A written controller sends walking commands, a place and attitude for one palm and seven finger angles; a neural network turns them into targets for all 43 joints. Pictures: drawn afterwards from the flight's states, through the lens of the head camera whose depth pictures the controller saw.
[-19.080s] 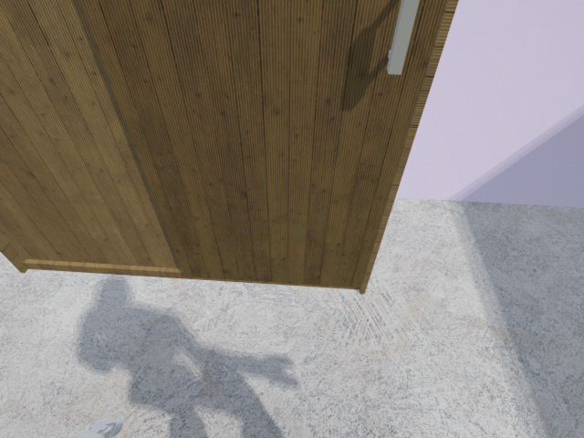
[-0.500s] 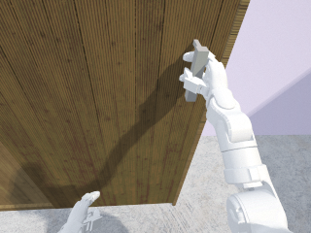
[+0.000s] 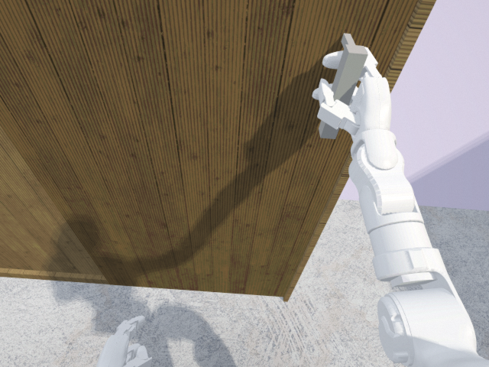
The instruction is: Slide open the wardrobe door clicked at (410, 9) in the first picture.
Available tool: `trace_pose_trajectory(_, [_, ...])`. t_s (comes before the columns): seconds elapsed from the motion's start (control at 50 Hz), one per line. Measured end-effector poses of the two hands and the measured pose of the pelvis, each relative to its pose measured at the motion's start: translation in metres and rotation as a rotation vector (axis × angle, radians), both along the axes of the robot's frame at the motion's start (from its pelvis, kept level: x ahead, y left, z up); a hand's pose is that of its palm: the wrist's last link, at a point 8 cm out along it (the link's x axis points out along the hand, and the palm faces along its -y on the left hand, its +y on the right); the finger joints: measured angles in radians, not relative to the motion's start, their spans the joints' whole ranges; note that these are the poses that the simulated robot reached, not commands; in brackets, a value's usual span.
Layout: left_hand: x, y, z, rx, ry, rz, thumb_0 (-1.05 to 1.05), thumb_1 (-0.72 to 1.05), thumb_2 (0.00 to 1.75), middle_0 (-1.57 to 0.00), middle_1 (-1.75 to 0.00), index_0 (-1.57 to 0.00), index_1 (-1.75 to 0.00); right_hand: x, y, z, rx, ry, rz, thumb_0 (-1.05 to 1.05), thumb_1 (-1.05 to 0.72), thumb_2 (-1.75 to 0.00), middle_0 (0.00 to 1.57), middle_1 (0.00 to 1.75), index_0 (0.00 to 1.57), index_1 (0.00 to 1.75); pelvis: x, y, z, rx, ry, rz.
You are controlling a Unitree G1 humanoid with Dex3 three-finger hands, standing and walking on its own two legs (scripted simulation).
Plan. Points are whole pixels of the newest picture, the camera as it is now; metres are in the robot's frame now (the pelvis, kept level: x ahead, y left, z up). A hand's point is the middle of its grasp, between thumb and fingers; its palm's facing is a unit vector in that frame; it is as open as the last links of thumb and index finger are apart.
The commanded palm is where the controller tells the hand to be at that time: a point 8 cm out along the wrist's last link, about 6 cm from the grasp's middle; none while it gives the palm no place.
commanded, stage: step sideways, sliding the door along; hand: right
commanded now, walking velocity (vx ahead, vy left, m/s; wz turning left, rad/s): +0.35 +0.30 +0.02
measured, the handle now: (337, 87) +0.48 -0.09 +0.24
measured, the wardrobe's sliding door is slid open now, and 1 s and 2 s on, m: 0.00 0.11 0.36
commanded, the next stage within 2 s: none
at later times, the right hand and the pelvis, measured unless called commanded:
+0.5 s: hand (312, 104) +0.44 -0.05 +0.23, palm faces +0.10 +0.99 -0.05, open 5.9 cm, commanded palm +0.41 -0.04 +0.23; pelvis +0.04 +0.11 +0.00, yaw -4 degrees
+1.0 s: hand (247, 100) +0.44 +0.04 +0.23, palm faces +0.15 +0.99 +0.01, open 6.1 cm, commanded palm +0.41 +0.06 +0.22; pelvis +0.11 +0.20 +0.00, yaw -7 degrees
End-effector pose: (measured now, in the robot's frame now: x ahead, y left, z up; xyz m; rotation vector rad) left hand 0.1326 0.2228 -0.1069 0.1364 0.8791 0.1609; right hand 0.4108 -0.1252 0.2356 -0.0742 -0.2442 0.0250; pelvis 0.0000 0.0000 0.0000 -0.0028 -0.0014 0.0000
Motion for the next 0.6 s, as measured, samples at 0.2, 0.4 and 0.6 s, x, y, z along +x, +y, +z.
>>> trace_pose_trajectory(0.2, [0.005,0.046,-0.024,0.022,0.112,-0.048,0.01,0.91,0.9,-0.2,-0.3,-0.2,-0.3,0.002,0.005,-0.005,0.022,-0.111,-0.093,-0.06,-0.67,-0.87,0.45,1.4,0.31,1.39,0.011,0.05,-0.013,0.04,-0.027,-0.029])
trace_pose_trajectory(0.4, [0.094,0.066,-0.008,0.038,0.043,-0.174,0.01,0.91,0.9,-0.2,-0.3,-0.2,-0.3,0.004,0.013,-0.011,0.028,-0.191,-0.085,-0.17,-0.66,-0.88,0.47,1.4,0.29,1.36,0.03,0.076,-0.013,0.021,-0.047,-0.061])
trace_pose_trajectory(0.6, [0.176,0.069,0.016,-0.056,-0.077,-0.341,0.01,0.91,0.9,-0.2,-0.3,-0.2,-0.3,0.002,0.032,-0.012,-0.01,-0.219,-0.159,-0.22,-0.66,-0.89,0.47,1.4,0.29,1.38,0.063,0.145,0.0,0.077,-0.051,-0.079])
